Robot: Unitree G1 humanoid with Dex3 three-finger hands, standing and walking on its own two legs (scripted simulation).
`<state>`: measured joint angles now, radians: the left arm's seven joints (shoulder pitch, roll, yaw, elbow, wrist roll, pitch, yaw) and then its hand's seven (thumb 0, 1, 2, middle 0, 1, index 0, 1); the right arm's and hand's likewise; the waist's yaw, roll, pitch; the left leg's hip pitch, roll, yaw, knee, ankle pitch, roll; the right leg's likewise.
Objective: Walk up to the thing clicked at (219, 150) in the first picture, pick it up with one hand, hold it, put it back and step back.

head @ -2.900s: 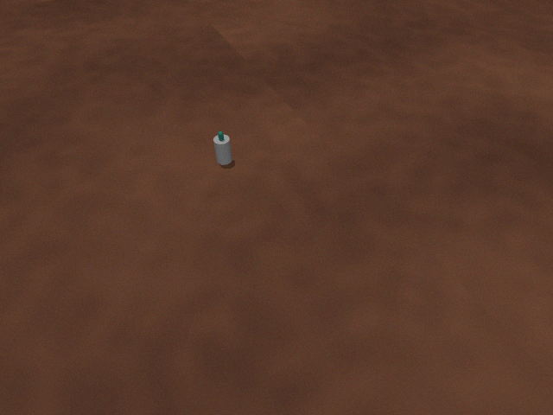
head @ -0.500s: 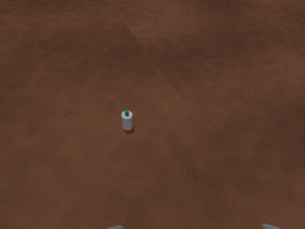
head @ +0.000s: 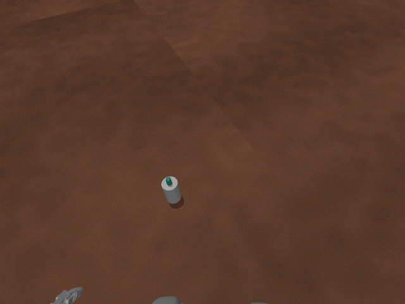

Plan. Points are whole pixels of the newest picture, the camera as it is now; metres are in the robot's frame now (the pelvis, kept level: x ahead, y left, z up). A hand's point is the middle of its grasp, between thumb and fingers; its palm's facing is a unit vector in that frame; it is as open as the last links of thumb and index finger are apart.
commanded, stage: walk up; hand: left
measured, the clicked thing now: (171, 188) +0.76 +0.23 -0.67
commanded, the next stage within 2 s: none
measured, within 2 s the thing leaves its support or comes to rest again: neither
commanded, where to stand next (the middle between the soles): +0.43 +0.01 m, yaw +2 degrees
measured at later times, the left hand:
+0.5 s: hand (85, 275) +0.21 +0.31 -0.15, palm faces -0.02 -0.94 -0.33, open 7.4 cm
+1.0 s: hand (114, 209) +0.37 +0.27 -0.13, palm faces -0.01 -0.91 -0.43, open 7.4 cm
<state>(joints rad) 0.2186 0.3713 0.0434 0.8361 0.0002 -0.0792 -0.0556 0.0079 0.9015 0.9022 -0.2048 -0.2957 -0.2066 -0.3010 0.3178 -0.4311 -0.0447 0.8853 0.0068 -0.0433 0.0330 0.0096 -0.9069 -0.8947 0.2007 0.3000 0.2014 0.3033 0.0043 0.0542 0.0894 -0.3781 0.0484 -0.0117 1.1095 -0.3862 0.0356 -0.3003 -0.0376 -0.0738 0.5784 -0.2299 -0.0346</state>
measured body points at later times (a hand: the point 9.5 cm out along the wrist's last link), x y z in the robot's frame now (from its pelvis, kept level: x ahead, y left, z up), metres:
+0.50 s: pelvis +0.18 +0.03 +0.00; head +0.20 +0.06 +0.45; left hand +0.21 +0.36 -0.13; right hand +0.27 -0.28 -0.08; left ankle +0.21 +0.14 -0.73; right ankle +0.21 -0.12 -0.67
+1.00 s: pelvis +0.31 -0.01 -0.01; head +0.35 -0.02 +0.44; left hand +0.37 +0.32 -0.11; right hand +0.40 -0.32 -0.14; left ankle +0.37 +0.14 -0.71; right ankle +0.35 -0.13 -0.73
